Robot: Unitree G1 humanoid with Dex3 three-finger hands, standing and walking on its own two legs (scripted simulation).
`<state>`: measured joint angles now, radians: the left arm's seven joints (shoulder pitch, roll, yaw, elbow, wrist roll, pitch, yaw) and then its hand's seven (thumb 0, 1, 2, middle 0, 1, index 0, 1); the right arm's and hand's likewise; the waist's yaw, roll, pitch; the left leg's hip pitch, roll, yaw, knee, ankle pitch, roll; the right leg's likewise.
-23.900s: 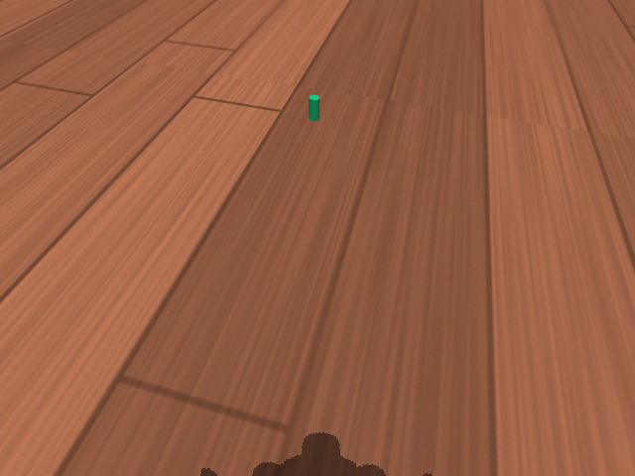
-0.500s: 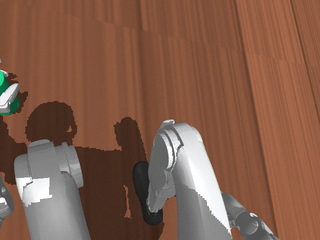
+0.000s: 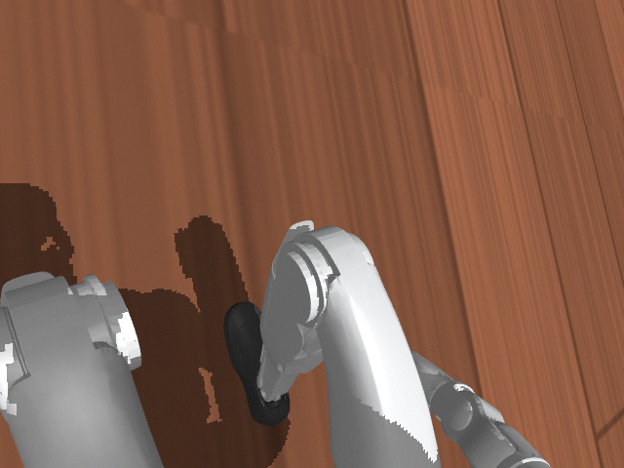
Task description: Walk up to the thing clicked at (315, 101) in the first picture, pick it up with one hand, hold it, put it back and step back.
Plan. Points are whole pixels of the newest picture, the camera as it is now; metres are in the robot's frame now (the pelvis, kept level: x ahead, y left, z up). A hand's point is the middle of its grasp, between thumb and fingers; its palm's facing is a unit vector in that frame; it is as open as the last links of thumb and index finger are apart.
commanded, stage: lower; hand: left
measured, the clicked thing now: out of the picture +0.45 +0.29 -0.20
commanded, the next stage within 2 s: loosen in 0.52 s
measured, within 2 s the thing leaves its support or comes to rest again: rests again in 1.18 s
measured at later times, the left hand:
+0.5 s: hand out of the picture +0.45 +0.28 -0.18, palm faces +0.33 -0.94 -0.02, open 8.3 cm
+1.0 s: hand out of the picture +0.45 +0.28 -0.18, palm faces +0.34 -0.94 -0.01, open 8.5 cm
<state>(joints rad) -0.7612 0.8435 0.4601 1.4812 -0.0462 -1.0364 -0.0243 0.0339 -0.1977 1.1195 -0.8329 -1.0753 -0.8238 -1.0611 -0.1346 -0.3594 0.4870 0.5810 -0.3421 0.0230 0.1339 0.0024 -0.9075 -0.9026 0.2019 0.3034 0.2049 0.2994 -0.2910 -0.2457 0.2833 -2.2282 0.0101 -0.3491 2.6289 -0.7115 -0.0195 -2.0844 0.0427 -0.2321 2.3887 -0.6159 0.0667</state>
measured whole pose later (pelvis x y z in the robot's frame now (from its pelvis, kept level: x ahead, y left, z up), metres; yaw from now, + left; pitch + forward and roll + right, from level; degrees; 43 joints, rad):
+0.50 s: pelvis +0.00 +0.00 +0.00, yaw -2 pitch +13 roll -18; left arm -0.75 0.92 0.47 1.54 -0.05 -1.09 0.01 0.03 -0.20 1.12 -0.83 -1.08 -0.82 -1.07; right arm -0.17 -0.37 0.55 0.56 -0.37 0.03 0.13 0.00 -0.91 -0.90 0.20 0.30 0.21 0.30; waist -0.30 -0.29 0.32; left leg -2.21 0.02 -0.40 2.65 -0.72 -0.02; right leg -2.06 0.07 -0.27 2.37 -0.60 0.08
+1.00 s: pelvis -0.01 +0.01 +0.00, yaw -2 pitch +12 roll -19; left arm -0.75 0.92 0.46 1.55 -0.04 -1.12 0.03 0.00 -0.17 0.78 -0.91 -0.93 -0.91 -0.91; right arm -0.18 -0.37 0.57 0.55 -0.39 0.03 0.13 0.00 -0.91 -0.89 0.20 0.30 0.21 0.30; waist -0.30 -0.30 0.33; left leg -2.20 0.02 -0.41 2.65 -0.72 -0.01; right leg -2.04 0.07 -0.27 2.35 -0.59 0.08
